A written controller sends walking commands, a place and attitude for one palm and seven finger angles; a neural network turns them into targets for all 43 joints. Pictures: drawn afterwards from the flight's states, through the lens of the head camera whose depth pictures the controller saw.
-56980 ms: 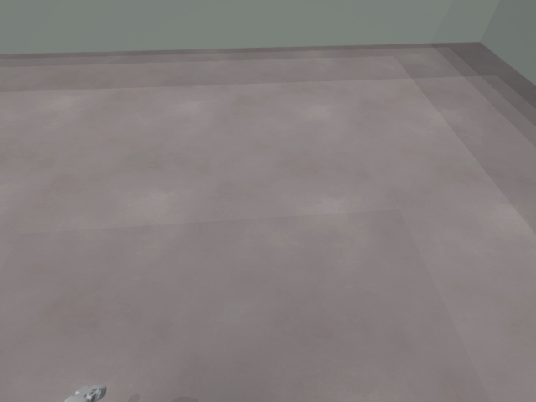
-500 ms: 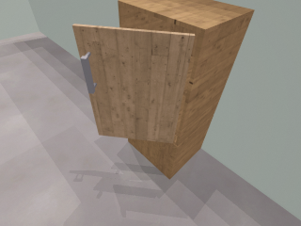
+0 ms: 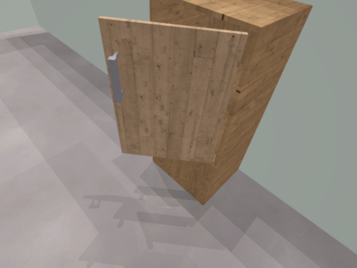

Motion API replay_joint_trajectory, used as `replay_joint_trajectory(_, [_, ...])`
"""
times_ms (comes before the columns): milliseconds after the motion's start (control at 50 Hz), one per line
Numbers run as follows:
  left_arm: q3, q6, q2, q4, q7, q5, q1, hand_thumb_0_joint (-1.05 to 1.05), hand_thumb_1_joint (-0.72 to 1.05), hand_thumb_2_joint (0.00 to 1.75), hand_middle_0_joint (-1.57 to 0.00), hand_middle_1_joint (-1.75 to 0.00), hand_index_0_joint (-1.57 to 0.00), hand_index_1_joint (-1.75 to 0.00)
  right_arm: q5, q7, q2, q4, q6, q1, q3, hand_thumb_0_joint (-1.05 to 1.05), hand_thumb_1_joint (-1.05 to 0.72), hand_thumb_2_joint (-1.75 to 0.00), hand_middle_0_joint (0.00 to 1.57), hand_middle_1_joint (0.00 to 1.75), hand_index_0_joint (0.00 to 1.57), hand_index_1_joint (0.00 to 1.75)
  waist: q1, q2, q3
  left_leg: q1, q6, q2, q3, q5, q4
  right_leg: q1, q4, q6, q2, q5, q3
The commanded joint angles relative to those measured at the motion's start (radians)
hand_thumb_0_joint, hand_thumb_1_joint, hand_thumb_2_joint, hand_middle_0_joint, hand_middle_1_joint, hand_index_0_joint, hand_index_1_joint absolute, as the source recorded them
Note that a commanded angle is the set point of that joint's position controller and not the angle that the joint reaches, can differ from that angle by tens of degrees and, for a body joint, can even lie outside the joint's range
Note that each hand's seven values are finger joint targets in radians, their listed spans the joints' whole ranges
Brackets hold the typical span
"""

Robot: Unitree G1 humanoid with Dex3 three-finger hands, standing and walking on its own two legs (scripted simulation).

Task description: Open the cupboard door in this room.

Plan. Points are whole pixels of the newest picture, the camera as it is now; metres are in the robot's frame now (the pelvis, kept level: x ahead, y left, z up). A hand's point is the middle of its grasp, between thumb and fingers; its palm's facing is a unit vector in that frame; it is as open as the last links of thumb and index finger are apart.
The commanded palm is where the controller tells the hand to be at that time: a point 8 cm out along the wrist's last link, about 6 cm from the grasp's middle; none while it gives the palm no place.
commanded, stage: shuffle to correct the standing spot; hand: left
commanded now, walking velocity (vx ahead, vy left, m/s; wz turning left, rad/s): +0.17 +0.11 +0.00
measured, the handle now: (117, 77) +0.64 +0.25 +0.09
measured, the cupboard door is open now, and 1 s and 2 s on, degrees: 39 39 39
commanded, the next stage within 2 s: come to a stop and stand still in 0.44 s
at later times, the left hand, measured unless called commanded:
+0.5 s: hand out of the picture +0.03 +0.23 -0.17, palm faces +0.07 -0.98 -0.17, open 7.4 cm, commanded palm none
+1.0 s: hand (78, 258) +0.18 +0.26 -0.16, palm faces -0.03 -0.98 -0.22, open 7.4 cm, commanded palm none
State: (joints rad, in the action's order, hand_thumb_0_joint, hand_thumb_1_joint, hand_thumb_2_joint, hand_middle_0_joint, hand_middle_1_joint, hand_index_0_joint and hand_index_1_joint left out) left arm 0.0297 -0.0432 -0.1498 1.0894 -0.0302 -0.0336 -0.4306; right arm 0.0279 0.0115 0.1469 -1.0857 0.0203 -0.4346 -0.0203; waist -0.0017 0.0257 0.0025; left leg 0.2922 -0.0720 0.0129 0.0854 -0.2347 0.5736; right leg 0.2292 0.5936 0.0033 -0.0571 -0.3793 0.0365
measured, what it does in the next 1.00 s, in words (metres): walks ahead: right foot, then left foot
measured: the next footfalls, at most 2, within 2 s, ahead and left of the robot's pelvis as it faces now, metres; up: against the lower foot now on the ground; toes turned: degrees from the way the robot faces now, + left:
right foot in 0.28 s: +0.05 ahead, -0.10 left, +0.00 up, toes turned -9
left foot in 0.54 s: +0.14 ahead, +0.20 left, +0.00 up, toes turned +1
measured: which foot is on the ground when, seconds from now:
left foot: down 0.00-0.28, up 0.30-0.52, down 0.54-1.00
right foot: up 0.00-0.26, down 0.28-0.56, up 0.58-0.88, down 0.90-1.00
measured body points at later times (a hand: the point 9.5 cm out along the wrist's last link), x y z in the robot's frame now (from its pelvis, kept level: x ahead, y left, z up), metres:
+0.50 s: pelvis +0.06 +0.06 +0.01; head +0.05 +0.07 +0.46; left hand +0.03 +0.28 -0.16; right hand +0.07 -0.18 -0.14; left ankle +0.12 +0.18 -0.71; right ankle +0.01 -0.10 -0.73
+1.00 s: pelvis +0.10 +0.09 +0.00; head +0.13 +0.08 +0.45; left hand +0.18 +0.31 -0.14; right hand +0.12 -0.15 -0.16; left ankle +0.12 +0.20 -0.71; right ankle +0.11 -0.01 -0.73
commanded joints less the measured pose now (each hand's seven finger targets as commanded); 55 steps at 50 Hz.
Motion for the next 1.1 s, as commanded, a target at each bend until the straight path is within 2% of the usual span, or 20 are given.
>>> replay_joint_trajectory(0, [0.014, 0.030, -0.029, -0.090, 0.002, -0.003, 0.002, 0.00, 0.90, 0.90, -0.20, -0.30, -0.20, -0.30, -0.006, 0.014, 0.152, 0.055, -0.029, -0.026, -0.034, 0.00, -0.90, -0.90, 0.20, 0.30, 0.20, 0.30, -0.001, -0.210, 0.164, 0.076, -0.105, -0.293, -0.467, -0.546, -0.506, 0.216, 0.355, -0.048, 0.007, -0.096, 0.021])
replay_joint_trajectory(160, [0.009, 0.041, 0.018, -0.090, 0.006, 0.006, -0.001, 0.00, 0.90, 0.90, -0.20, -0.30, -0.20, -0.30, -0.002, 0.020, 0.116, 0.021, -0.040, -0.046, -0.025, 0.00, -0.90, -0.90, 0.20, 0.30, 0.20, 0.30, 0.008, -0.087, 0.074, -0.055, -0.106, -0.224, -0.276, -0.251, -0.434, 0.067, 0.031, -0.043, 0.003, -0.058, 0.078])
replay_joint_trajectory(220, [0.026, 0.046, -0.002, -0.058, -0.003, 0.004, -0.101, 0.00, 0.90, 0.90, -0.20, -0.30, -0.20, -0.30, -0.008, 0.017, 0.090, 0.024, -0.034, -0.013, -0.025, 0.00, -0.90, -0.90, 0.20, 0.30, 0.20, 0.30, -0.045, -0.054, 0.100, 0.128, -0.039, -0.162, -0.198, -0.310, -0.334, -0.189, -0.211, -0.065, -0.015, 0.040, 0.059])
replay_joint_trajectory(260, [0.053, 0.052, -0.106, -0.046, -0.016, -0.002, -0.162, 0.00, 0.90, 0.90, -0.20, -0.30, -0.20, -0.30, -0.015, 0.010, 0.038, 0.072, -0.028, 0.033, -0.021, 0.00, -0.90, -0.90, 0.20, 0.30, 0.20, 0.30, -0.077, 0.199, 0.170, 0.425, 0.049, -0.003, -0.007, -0.285, 0.039, -0.277, -0.416, -0.200, -0.339, -0.285, -0.369])
replay_joint_trajectory(280, [0.063, 0.063, -0.143, -0.059, -0.022, 0.006, -0.140, 0.00, 0.90, 0.90, -0.20, -0.30, -0.20, -0.30, 0.000, -0.002, 0.072, 0.097, -0.028, 0.090, -0.033, 0.00, -0.90, -0.90, 0.20, 0.30, 0.20, 0.30, -0.075, 0.175, 0.167, 0.400, 0.047, -0.042, -0.038, -0.239, 0.254, -0.157, -0.504, -0.249, -0.434, -0.341, -0.479])
replay_joint_trajectory(380, [0.059, 0.101, -0.123, -0.106, -0.017, -0.002, 0.029, 0.00, 0.90, 0.90, -0.20, -0.30, -0.20, -0.30, -0.007, -0.034, 0.048, 0.123, -0.024, 0.086, -0.040, 0.00, -0.90, -0.90, 0.20, 0.30, 0.20, 0.30, 0.014, 0.106, 0.142, 0.288, 0.069, -0.113, -0.061, -0.073, 0.325, -0.051, -0.421, -0.152, -0.288, 0.079, -0.117])
replay_joint_trajectory(480, [0.067, 0.070, -0.162, -0.104, 0.009, -0.003, 0.041, 0.00, 0.90, 0.90, -0.20, -0.30, -0.20, -0.30, -0.007, -0.033, 0.055, 0.113, -0.045, 0.003, -0.040, 0.00, -0.90, -0.90, 0.20, 0.30, 0.20, 0.30, 0.039, 0.069, 0.113, -0.132, 0.086, -0.031, 0.085, 0.002, -0.012, 0.176, -0.235, -0.077, -0.171, -0.058, 0.026])
replay_joint_trajectory(500, [0.060, 0.061, -0.134, -0.109, 0.014, -0.005, 0.027, 0.00, 0.90, 0.90, -0.20, -0.30, -0.20, -0.30, -0.006, -0.027, 0.095, 0.103, -0.047, -0.053, -0.049, 0.00, -0.90, -0.90, 0.20, 0.30, 0.20, 0.30, 0.057, -0.032, 0.096, -0.208, 0.085, -0.051, 0.044, -0.056, -0.048, 0.230, -0.112, -0.058, -0.130, -0.095, 0.054])
replay_joint_trajectory(520, [0.051, 0.054, -0.091, -0.127, 0.020, 0.000, 0.036, 0.00, 0.90, 0.90, -0.20, -0.30, -0.20, -0.30, 0.005, -0.015, 0.173, 0.091, -0.053, -0.122, -0.066, 0.00, -0.90, -0.90, 0.20, 0.30, 0.20, 0.30, 0.082, -0.231, 0.081, -0.235, 0.034, -0.203, -0.190, -0.145, -0.185, 0.309, 0.116, -0.021, -0.042, -0.141, 0.126])
replay_joint_trajectory(540, [0.039, 0.057, -0.038, -0.169, 0.023, 0.005, 0.066, 0.00, 0.90, 0.90, -0.20, -0.30, -0.20, -0.30, 0.013, -0.002, 0.251, 0.083, -0.054, -0.181, -0.077, 0.00, -0.90, -0.90, 0.20, 0.30, 0.20, 0.30, 0.095, -0.353, 0.069, -0.214, -0.071, -0.366, -0.454, -0.214, -0.351, 0.396, 0.363, 0.000, 0.035, -0.266, 0.134])
replay_joint_trajectory(560, [0.030, 0.054, -0.041, -0.170, 0.015, 0.002, 0.094, 0.00, 0.90, 0.90, -0.20, -0.30, -0.20, -0.30, 0.013, 0.005, 0.230, 0.078, -0.057, -0.139, -0.067, 0.00, -0.90, -0.90, 0.20, 0.30, 0.20, 0.30, 0.086, -0.276, 0.060, -0.143, -0.105, -0.394, -0.500, -0.248, -0.397, 0.382, 0.507, -0.027, -0.003, -0.232, 0.027])
replay_joint_trajectory(640, [0.012, 0.044, -0.017, -0.095, 0.014, 0.017, 0.025, 0.00, 0.90, 0.90, -0.20, -0.30, -0.20, -0.30, 0.003, 0.025, 0.131, 0.111, -0.076, 0.125, -0.018, 0.00, -0.90, -0.90, 0.20, 0.30, 0.20, 0.30, -0.018, -0.128, 0.004, -0.015, -0.080, -0.320, -0.203, 0.349, -0.313, 0.161, 0.333, 0.009, -0.061, 0.005, -0.035])
replay_joint_trajectory(720, [0.017, 0.013, -0.053, -0.110, 0.013, 0.015, 0.053, 0.00, 0.90, 0.90, -0.20, -0.30, -0.20, -0.30, -0.001, 0.043, 0.176, 0.080, -0.050, 0.106, -0.041, 0.00, -0.90, -0.90, 0.20, 0.30, 0.20, 0.30, 0.010, -0.141, -0.034, -0.101, -0.097, -0.347, -0.166, 0.629, -0.228, 0.094, 0.162, 0.009, 0.002, -0.003, 0.007])
replay_joint_trajectory(860, [0.042, 0.015, -0.105, -0.166, 0.008, 0.001, 0.059, 0.00, 0.90, 0.90, -0.20, -0.30, -0.20, -0.30, -0.011, 0.038, 0.144, 0.089, -0.023, 0.147, -0.067, 0.00, -0.90, -0.90, 0.20, 0.30, 0.20, 0.30, -0.016, -0.030, -0.023, 0.018, 0.006, -0.225, -0.096, 0.283, -0.065, -0.076, -0.175, -0.027, -0.037, 0.360, -0.063])
replay_joint_trajectory(900, [0.042, 0.028, -0.167, -0.182, 0.000, 0.001, 0.098, 0.00, 0.90, 0.90, -0.20, -0.30, -0.20, -0.30, -0.018, 0.028, 0.048, 0.105, -0.007, 0.141, -0.049, 0.00, -0.90, -0.90, 0.20, 0.30, 0.20, 0.30, 0.002, 0.159, -0.008, 0.086, 0.080, -0.055, 0.015, -0.157, 0.099, -0.026, -0.231, -0.156, -0.249, 0.589, -0.227])
replay_joint_trajectory(960, [0.038, 0.035, -0.139, -0.196, -0.009, 0.002, 0.184, 0.00, 0.90, 0.90, -0.20, -0.30, -0.20, -0.30, -0.015, 0.029, 0.049, 0.093, 0.013, 0.158, -0.048, 0.00, -0.90, -0.90, 0.20, 0.30, 0.20, 0.30, 0.015, 0.107, -0.018, 0.104, 0.081, -0.051, -0.058, -0.251, 0.349, 0.001, -0.250, -0.227, -0.219, 0.560, -0.196])
replay_joint_trajectory(980, [0.038, 0.036, -0.137, -0.197, -0.010, 0.001, 0.197, 0.00, 0.90, 0.90, -0.20, -0.30, -0.20, -0.30, -0.015, 0.027, 0.045, 0.088, 0.012, 0.154, -0.047, 0.00, -0.90, -0.90, 0.20, 0.30, 0.20, 0.30, 0.017, 0.087, -0.018, 0.099, 0.085, -0.052, -0.056, -0.249, 0.336, -0.009, -0.242, -0.226, -0.207, 0.557, -0.173])
replay_joint_trajectory(1000, [0.021, 0.049, -0.323, -0.246, -0.025, -0.013, 0.168, 0.00, 0.90, 0.90, -0.20, -0.30, -0.20, -0.30, 0.000, 0.017, 0.219, 0.201, -0.014, 0.171, -0.048, 0.00, -0.90, -0.90, 0.20, 0.30, 0.20, 0.30, 0.038, 0.108, -0.029, 0.079, 0.059, -0.054, -0.135, -0.207, 0.204, -0.068, -0.186, -0.174, -0.178, 0.424, -0.214])
replay_joint_trajectory(1040, [0.032, 0.025, -0.205, -0.297, -0.026, 0.006, 0.212, 0.00, 0.90, 0.90, -0.20, -0.30, -0.20, -0.30, 0.001, 0.018, 0.109, 0.208, -0.034, 0.137, -0.049, 0.00, -0.90, -0.90, 0.20, 0.30, 0.20, 0.30, 0.030, 0.040, -0.146, -0.030, 0.064, -0.031, -0.043, -0.039, 0.004, -0.008, -0.115, -0.140, -0.134, 0.142, -0.144])
replay_joint_trajectory(1080, [0.020, 0.028, -0.145, -0.301, -0.016, 0.012, 0.180, 0.00, 0.90, 0.90, -0.20, -0.30, -0.20, -0.30, 0.006, 0.024, 0.131, 0.221, -0.044, 0.137, -0.048, 0.00, -0.90, -0.90, 0.20, 0.30, 0.20, 0.30, 0.021, -0.103, -0.033, -0.019, 0.019, -0.118, -0.163, 0.094, -0.104, 0.093, -0.076, -0.075, -0.041, 0.118, -0.084])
